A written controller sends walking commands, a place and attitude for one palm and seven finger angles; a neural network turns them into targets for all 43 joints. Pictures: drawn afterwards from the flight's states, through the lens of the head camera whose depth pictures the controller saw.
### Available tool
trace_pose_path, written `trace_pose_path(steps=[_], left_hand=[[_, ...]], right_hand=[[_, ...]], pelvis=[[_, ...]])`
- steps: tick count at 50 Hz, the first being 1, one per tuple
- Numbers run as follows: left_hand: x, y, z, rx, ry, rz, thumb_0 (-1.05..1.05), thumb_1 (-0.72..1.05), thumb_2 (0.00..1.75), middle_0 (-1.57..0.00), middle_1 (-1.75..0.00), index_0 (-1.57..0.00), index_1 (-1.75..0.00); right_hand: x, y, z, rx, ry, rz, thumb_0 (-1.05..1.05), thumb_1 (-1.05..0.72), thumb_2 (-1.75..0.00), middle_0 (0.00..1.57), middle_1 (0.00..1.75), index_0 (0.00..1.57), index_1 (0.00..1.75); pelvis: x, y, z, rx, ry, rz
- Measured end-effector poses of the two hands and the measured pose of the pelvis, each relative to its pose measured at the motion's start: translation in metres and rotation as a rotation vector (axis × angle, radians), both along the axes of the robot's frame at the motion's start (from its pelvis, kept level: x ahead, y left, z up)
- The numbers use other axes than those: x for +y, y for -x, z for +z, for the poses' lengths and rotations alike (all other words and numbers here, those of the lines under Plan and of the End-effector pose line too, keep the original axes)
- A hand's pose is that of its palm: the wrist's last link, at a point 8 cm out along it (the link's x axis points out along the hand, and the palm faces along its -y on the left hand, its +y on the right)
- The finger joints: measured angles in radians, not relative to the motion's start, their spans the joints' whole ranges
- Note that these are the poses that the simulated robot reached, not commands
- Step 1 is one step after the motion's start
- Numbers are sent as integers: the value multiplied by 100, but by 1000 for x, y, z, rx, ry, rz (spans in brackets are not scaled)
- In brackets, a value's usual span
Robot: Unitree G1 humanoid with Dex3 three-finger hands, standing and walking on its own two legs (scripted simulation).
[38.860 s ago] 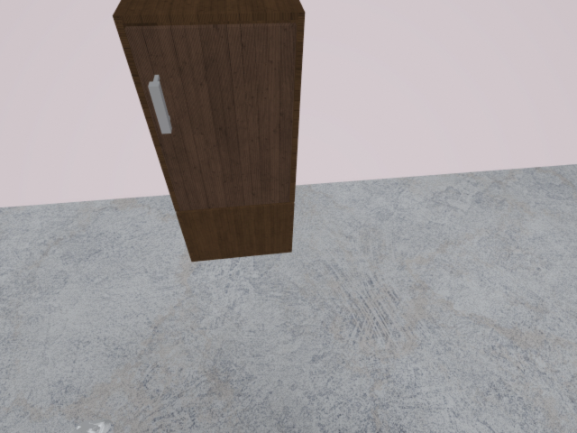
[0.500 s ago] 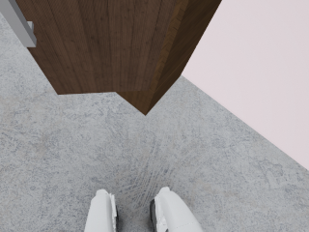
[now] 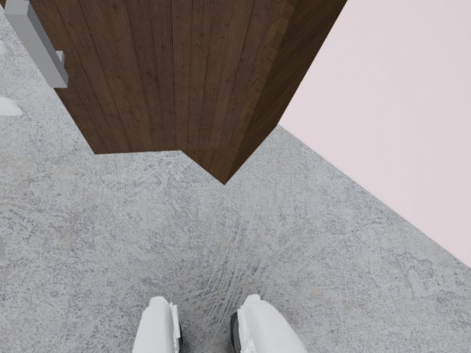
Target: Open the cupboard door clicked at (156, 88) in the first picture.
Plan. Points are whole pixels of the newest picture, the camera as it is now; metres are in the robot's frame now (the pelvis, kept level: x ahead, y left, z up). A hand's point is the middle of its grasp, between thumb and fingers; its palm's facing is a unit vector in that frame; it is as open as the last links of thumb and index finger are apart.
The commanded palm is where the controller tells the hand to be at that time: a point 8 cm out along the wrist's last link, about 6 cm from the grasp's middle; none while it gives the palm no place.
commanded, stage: move the hooked fingers beside the handle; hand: left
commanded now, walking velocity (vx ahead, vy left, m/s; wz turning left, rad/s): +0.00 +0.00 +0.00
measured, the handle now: (42, 38) +0.58 +0.24 +0.08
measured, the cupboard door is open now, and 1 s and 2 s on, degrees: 46 46 46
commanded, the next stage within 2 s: slide the fingers in behind the handle in 0.28 s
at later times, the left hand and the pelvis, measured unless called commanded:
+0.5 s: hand out of the picture +0.52 +0.29 +0.09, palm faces +0.05 -1.00 -0.01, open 14.0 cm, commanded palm +0.51 +0.31 +0.08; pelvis -0.01 -0.01 -0.01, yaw +0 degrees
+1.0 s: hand (22, 69) +0.52 +0.26 +0.08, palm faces +0.06 -1.00 +0.00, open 13.9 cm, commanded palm +0.50 +0.29 +0.08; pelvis +0.00 -0.01 +0.00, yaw +0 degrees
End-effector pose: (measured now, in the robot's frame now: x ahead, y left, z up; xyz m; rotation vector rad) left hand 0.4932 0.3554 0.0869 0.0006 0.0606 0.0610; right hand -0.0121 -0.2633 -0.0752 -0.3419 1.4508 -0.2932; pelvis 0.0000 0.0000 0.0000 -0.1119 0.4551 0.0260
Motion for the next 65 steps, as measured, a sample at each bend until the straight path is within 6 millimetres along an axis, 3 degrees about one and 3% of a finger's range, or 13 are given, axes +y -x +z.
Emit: trace_pose_path(steps=[17, 43, 65], left_hand=[[-4, 7, -1, -6, -5, -2, -1, -50, 30, -30, -120, -30, -120], [-40, -2, 2, -29, -16, -6, -1, -49, 30, -30, -120, -30, -119], [-65, 3, 0, -27, -6, -4, -1, -50, 30, -29, -119, -30, -120]], right_hand=[[-9, -10, -9, -19, 0, 27, 0, -90, -89, 20, 30, 21, 30], [-9, 10, -10, -5, -27, -20, 0, -90, -89, 20, 30, 21, 30], [-10, -10, -10, -58, -45, 7, 0, -90, -89, 20, 30, 21, 30]], pelvis=[[-7, 5, -4, 1, -3, 7], [-11, 4, -2, -10, -16, -5], [-12, 2, 3, -34, -26, 5]])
